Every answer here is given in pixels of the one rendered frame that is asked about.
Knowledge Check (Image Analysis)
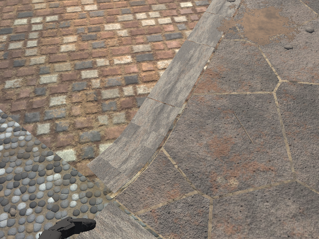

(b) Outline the left robot hand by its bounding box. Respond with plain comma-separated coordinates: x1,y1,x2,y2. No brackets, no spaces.
38,216,97,239

